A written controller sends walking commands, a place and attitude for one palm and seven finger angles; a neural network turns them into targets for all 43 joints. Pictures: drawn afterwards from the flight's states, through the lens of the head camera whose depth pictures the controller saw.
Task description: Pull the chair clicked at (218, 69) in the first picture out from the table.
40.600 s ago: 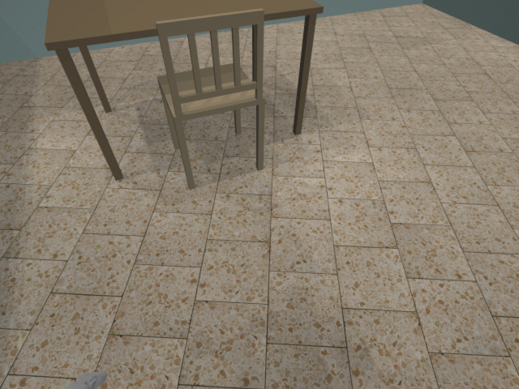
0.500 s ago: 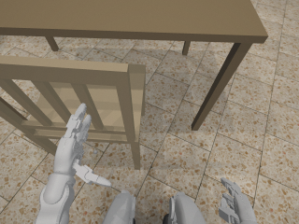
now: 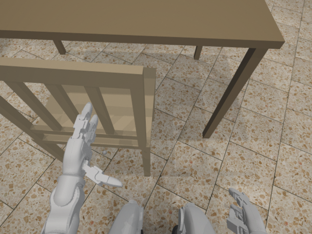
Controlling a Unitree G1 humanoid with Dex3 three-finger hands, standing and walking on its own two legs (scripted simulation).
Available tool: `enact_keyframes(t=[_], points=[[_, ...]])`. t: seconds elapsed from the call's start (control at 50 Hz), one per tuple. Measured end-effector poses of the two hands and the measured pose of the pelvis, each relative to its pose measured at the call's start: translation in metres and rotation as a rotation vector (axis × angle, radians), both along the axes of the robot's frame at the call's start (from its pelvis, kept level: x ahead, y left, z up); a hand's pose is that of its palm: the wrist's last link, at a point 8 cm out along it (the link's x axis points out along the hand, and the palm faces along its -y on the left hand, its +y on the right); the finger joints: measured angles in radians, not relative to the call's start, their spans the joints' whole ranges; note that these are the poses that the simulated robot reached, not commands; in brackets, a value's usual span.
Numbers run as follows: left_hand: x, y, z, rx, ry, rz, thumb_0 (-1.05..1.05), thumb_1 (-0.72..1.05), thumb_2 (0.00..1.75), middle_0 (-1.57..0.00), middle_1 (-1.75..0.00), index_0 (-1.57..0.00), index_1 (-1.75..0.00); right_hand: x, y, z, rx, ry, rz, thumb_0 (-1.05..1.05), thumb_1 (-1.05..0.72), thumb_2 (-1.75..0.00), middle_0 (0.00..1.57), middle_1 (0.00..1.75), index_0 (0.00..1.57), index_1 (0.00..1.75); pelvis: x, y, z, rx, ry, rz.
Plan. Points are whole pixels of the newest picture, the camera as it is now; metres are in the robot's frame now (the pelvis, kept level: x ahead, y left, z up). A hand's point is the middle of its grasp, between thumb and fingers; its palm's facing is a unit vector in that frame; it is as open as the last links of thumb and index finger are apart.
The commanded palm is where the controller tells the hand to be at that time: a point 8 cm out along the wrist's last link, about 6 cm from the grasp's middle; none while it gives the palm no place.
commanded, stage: aim the fingers beside a spindle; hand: left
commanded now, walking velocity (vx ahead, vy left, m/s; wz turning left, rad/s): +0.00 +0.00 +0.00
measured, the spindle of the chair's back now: (70, 110) +0.42 +0.26 +0.02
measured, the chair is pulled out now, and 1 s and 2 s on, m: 0.02 0.02 0.01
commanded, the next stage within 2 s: push the fingers through the gap in 0.80 s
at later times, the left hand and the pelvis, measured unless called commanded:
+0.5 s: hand (107, 149) +0.31 +0.14 +0.03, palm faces -0.02 -1.00 -0.01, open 17.0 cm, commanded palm +0.29 +0.18 +0.03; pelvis +0.00 +0.00 +0.00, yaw +0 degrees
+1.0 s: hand (107, 150) +0.31 +0.14 +0.03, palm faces -0.02 -1.00 -0.01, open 16.9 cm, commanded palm +0.30 +0.19 +0.03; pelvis +0.00 +0.00 +0.00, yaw +0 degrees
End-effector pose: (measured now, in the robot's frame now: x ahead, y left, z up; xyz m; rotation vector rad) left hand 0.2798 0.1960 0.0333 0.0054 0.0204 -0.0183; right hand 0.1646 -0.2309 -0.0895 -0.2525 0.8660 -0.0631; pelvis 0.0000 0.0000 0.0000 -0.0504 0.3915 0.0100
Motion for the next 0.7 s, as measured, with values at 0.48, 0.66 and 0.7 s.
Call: enact_keyframes(t=[0.48, 0.66, 0.7], points=[[0.008, -0.006, -0.001, 0.003, 0.003, -0.003, -0.01, -0.50, 0.30, -0.05, -0.07, -0.03, -0.07, -0.010, 0.001, -0.002, 0.008, 0.028, -0.010, 0.01, -0.90, -0.90, 0.20, 0.30, 0.20, 0.30, -0.003, 0.001, 0.001, 0.002, -0.007, -0.003], [0.008, -0.005, -0.003, 0.005, -0.002, -0.001, -0.01, -0.50, 0.30, -0.06, -0.08, -0.04, -0.08, -0.009, -0.001, 0.000, 0.003, 0.028, -0.016, 0.01, -0.90, -0.90, 0.20, 0.30, 0.20, 0.30, -0.001, 0.000, 0.002, 0.003, -0.008, -0.007], [0.009, -0.004, -0.004, 0.005, -0.003, -0.001, -0.01, -0.50, 0.30, -0.06, -0.08, -0.05, -0.08, -0.009, -0.002, 0.000, 0.000, 0.030, -0.015, 0.01, -0.90, -0.90, 0.20, 0.30, 0.20, 0.30, -0.001, 0.000, 0.002, 0.003, -0.007, -0.007]])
